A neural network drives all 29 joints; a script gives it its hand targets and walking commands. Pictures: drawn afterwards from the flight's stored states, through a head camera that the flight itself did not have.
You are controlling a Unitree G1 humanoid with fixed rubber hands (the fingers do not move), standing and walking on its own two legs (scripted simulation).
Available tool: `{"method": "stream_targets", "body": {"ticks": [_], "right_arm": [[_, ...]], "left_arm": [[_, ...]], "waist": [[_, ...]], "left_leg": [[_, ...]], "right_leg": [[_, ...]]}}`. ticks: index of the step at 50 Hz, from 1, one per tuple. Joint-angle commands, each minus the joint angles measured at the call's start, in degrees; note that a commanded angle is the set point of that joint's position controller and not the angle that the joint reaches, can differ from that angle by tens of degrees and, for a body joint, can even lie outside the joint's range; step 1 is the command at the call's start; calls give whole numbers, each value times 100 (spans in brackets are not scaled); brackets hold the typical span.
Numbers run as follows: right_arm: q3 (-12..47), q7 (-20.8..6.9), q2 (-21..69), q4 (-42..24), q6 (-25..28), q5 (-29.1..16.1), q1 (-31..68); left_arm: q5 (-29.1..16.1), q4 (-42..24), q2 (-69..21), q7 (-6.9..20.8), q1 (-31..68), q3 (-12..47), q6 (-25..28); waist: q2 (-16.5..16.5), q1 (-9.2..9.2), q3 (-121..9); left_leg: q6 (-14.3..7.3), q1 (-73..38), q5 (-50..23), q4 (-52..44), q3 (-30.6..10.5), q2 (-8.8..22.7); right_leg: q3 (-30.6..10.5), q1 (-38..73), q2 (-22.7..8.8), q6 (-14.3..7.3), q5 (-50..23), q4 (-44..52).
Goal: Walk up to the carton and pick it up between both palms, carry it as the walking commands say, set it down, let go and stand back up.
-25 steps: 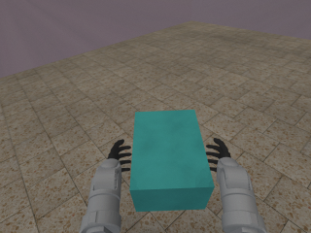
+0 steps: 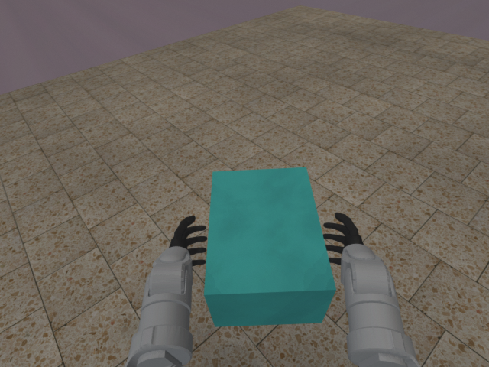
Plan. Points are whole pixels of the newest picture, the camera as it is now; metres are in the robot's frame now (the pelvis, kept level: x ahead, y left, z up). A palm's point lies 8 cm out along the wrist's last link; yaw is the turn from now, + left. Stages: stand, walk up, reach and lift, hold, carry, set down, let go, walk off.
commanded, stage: set down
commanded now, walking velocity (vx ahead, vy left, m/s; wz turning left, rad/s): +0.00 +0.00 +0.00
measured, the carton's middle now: (263, 242) +0.38 -0.04 -0.05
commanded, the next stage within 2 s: none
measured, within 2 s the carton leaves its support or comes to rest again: neither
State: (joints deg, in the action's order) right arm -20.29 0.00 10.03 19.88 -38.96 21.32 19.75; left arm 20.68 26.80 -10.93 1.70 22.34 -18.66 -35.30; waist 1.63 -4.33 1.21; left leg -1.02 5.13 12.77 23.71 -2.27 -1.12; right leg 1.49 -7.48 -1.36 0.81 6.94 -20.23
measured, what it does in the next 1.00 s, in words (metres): lowers itself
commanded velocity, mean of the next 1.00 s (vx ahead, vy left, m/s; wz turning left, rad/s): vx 0.00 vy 0.00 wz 0.00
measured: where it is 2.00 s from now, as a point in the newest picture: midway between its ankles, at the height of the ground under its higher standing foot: outside the picture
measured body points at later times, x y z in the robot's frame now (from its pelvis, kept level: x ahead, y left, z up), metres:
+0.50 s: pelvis +0.00 -0.01 -0.02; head +0.08 -0.02 +0.43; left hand +0.34 +0.11 -0.06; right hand +0.31 -0.19 -0.06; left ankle +0.01 +0.11 -0.74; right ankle +0.05 -0.13 -0.74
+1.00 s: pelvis -0.04 +0.00 -0.09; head +0.13 -0.02 +0.33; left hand +0.37 +0.11 -0.14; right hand +0.33 -0.19 -0.14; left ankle +0.01 +0.11 -0.74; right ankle +0.05 -0.13 -0.74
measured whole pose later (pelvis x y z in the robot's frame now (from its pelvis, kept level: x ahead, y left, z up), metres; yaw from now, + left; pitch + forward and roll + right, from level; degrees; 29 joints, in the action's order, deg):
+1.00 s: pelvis -0.04 +0.00 -0.09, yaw -1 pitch +28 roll +0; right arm -28.0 -0.8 11.0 23.4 -20.7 20.0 32.7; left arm 19.2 29.7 -9.4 1.6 36.2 -25.9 -19.0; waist 2.0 -3.1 -6.2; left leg -0.7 65.0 20.3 57.2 -0.2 -1.6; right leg -1.0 -68.3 -1.2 0.9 13.5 -53.7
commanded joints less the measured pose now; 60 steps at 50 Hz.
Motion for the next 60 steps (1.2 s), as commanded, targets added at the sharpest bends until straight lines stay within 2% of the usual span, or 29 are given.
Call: {"method": "stream_targets", "body": {"ticks": [1,6,17,24,29,34,39,47,53,60], "right_arm": [[2698,-1467,5036,212,429,-1353,2748],[2756,-1437,5063,219,771,-1321,2513],[2652,-1280,5117,576,1589,-1200,2212],[2547,-1303,4948,762,2037,-1058,2517],[2574,-1378,4887,848,2232,-979,2932],[2752,-1484,4891,755,2267,-995,3428],[2789,-1603,4946,800,2160,-990,3843],[2765,-1718,5089,891,2000,-1018,4353],[2784,-1709,5170,906,1939,-1099,4586],[2977,-1630,5213,842,1959,-1300,4711]], "left_arm": [[-1247,236,-5020,1429,2641,2462,415],[-1236,148,-4935,1400,2432,2576,721],[-1025,324,-4616,1408,2308,2612,1515],[-893,472,-4603,1352,2572,2608,1903],[-834,599,-4702,1328,2898,2612,2057],[-891,632,-4918,1378,3274,2729,2052],[-955,714,-5089,1482,3697,2755,1924],[-975,849,-5149,1631,4208,2588,1768],[-987,974,-5139,1711,4435,2494,1722],[-1109,947,-5142,1715,4526,2596,1748]], "waist": [[-180,153,-1418],[-205,235,-1805],[-264,115,-2448],[-158,21,-2884],[-105,41,-3325],[-5,75,-3876],[55,30,-4200],[7,22,-4581],[-56,51,-4915],[-109,119,-5473]], "left_leg": [[-162,1042,-330,-676,-308,-350],[-145,976,-836,-494,-282,-414],[-152,1917,-1019,163,-284,-561],[-120,2657,-970,706,-286,-590],[-106,3259,-812,1175,-240,-588],[-58,3664,-612,1587,-187,-600],[-18,4034,-197,1902,-126,-606],[-30,4781,262,2450,-38,-629],[-51,5390,348,2914,41,-662],[-23,6050,76,3492,128,-719]], "right_leg": [[-356,1228,631,-206,-488,-53],[-446,1035,631,-165,-1047,-189],[-515,393,599,-75,-1667,-772],[-457,-431,673,-90,-1543,-1325],[-415,-1090,723,-114,-1229,-1797],[-355,-1720,760,-135,-835,-2218],[-279,-2360,789,-160,-275,-2542],[-251,-3139,814,-150,208,-3074],[-239,-3537,845,-106,240,-3510],[-217,-3904,901,-42,-129,-4057]]}}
